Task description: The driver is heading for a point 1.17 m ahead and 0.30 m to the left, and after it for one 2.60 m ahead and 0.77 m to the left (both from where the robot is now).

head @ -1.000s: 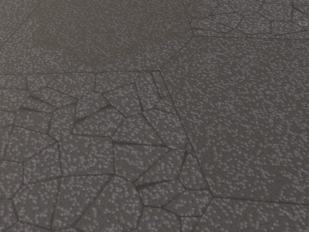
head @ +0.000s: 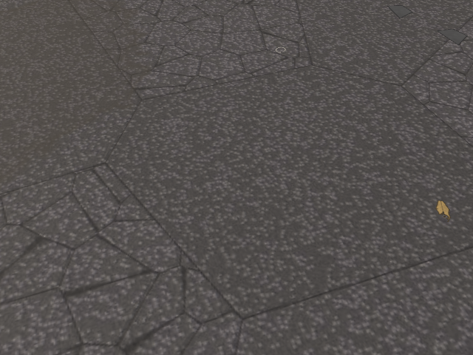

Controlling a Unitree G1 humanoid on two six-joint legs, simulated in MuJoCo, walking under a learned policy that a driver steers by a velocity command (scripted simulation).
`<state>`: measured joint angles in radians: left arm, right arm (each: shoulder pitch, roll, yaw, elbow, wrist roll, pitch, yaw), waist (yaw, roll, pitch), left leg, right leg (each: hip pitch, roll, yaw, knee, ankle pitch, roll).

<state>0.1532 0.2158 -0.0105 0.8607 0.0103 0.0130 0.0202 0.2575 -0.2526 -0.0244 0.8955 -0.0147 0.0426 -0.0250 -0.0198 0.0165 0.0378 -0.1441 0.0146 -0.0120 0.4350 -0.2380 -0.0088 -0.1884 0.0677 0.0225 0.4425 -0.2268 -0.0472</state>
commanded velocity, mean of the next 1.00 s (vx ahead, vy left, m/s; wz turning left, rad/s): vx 0.35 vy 0.00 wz -0.01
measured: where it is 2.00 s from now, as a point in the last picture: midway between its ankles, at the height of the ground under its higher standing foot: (240, 249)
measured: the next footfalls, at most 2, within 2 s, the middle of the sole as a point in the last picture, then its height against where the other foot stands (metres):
left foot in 0.80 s outside the picture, level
right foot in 1.36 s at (268, 287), level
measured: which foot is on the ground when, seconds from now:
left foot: down 0.00-0.34, up 0.36-0.78, down 0.80-1.00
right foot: down 0.00-0.82, up 0.84-1.00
